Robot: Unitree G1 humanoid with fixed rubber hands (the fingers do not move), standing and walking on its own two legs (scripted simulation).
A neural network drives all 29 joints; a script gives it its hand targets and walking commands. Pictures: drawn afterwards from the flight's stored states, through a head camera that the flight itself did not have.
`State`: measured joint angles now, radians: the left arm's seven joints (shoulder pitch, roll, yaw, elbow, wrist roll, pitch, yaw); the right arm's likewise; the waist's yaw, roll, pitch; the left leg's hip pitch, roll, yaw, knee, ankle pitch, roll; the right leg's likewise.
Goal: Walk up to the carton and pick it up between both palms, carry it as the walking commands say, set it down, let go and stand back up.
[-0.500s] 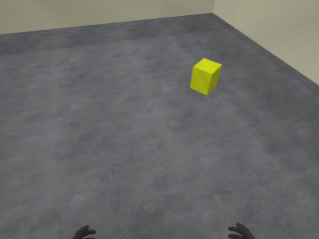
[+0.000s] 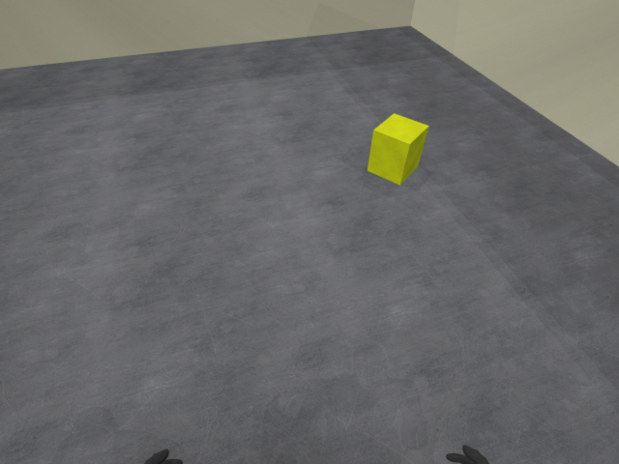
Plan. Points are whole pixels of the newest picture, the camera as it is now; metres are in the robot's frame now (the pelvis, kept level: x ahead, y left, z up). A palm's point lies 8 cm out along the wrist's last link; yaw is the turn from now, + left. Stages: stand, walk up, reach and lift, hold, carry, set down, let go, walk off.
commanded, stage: stand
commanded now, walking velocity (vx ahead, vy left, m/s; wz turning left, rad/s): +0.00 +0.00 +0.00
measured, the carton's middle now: (396, 149) +1.71 -0.44 -0.64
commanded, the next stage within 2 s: walk up in 1.12 s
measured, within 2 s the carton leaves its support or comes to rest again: neither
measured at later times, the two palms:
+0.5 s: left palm out of the picture +0.10 +0.23 -0.11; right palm out of the picture +0.10 -0.23 -0.11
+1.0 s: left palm out of the picture +0.06 +0.24 -0.12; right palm out of the picture +0.07 -0.23 -0.12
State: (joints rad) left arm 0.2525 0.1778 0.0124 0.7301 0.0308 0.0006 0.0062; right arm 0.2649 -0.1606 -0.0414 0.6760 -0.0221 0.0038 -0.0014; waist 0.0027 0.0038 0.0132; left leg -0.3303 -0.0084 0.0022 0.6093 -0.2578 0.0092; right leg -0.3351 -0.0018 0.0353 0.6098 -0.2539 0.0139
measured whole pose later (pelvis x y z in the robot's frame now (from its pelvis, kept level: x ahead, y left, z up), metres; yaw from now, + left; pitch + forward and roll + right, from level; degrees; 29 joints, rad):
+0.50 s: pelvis +0.00 +0.00 +0.00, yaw +0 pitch -2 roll +0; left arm 0.25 0.18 0.02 0.79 0.03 0.00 0.01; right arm 0.28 -0.16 -0.05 0.74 -0.02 0.00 -0.01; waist 0.00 0.00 0.02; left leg -0.30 -0.01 0.00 0.57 -0.25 0.01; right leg -0.30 0.00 0.04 0.57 -0.24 0.02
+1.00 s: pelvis +0.01 +0.00 +0.01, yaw +0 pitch -2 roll +0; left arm 0.27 0.18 0.03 0.92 0.02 0.00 0.02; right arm 0.29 -0.17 -0.06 0.85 -0.01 0.00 -0.02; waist 0.00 0.00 0.03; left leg -0.26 -0.01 -0.01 0.52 -0.23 0.01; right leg -0.26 0.00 0.05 0.52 -0.22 0.02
